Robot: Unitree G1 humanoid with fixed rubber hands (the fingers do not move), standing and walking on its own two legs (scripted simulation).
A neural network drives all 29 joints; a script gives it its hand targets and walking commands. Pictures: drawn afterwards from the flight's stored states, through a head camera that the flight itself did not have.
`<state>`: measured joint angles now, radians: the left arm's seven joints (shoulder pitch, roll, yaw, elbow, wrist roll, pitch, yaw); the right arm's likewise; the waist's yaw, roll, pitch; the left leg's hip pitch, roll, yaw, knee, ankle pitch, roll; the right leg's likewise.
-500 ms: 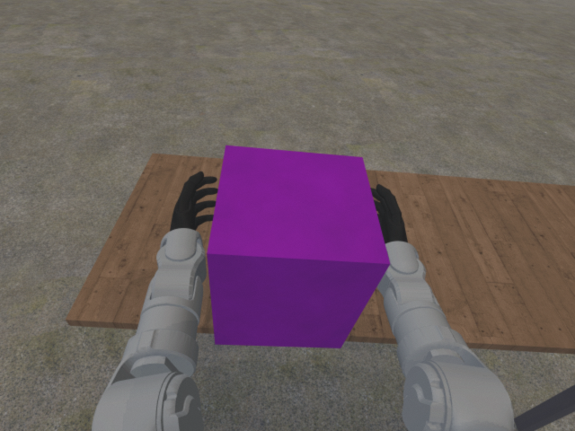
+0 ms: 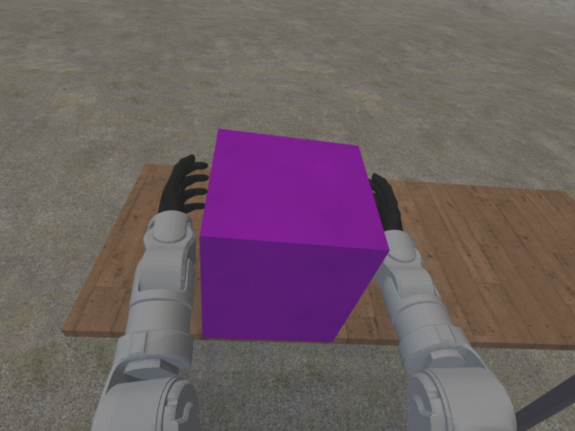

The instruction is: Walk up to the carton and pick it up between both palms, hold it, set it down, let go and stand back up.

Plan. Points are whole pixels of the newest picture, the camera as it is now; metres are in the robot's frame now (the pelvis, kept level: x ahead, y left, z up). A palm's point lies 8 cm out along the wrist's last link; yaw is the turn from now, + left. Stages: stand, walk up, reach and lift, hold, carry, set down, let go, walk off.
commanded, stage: reach and lift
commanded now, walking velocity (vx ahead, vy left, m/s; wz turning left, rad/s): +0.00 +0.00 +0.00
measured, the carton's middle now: (279, 243) +0.38 +0.00 +0.09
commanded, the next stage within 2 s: hold in 1.34 s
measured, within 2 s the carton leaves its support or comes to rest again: neither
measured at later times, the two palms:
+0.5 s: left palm (168, 194) +0.37 +0.15 +0.19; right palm (393, 217) +0.36 -0.15 +0.16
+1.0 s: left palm (164, 190) +0.36 +0.16 +0.19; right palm (392, 211) +0.36 -0.15 +0.17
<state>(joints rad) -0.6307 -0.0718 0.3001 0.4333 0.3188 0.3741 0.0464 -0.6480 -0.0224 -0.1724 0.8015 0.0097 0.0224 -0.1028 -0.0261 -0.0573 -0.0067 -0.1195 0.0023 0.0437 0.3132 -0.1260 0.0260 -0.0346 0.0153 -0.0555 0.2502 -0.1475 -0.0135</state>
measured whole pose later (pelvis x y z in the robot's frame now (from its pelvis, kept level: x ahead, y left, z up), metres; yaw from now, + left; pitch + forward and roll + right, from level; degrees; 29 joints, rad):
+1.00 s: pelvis +0.00 +0.00 +0.00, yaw +1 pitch -8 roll -1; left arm -0.64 -0.05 0.30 0.14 0.37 0.67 -0.05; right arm -0.67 -0.04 -0.06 0.58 0.14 0.23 -0.17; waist -0.09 -0.06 0.06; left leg -0.04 -0.01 0.03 0.31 -0.13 0.03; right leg 0.05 0.01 -0.07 0.25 -0.16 -0.01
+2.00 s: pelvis +0.00 -0.01 +0.00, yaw +1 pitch -9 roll -1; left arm -0.63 -0.04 0.29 -0.01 0.38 0.82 -0.05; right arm -0.70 -0.05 -0.02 0.50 0.21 0.34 -0.17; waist -0.11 -0.06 0.06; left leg -0.02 0.00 0.03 0.32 -0.13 0.02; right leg 0.07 0.02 -0.07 0.26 -0.16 -0.02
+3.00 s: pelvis -0.01 -0.01 +0.00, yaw +1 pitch -10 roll +0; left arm -0.63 -0.04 0.32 -0.02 0.37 0.81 -0.08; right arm -0.69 -0.04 -0.01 0.46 0.19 0.36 -0.20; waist -0.09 -0.07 0.04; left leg -0.01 0.01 0.03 0.30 -0.12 0.01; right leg 0.07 0.02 -0.08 0.26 -0.16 -0.03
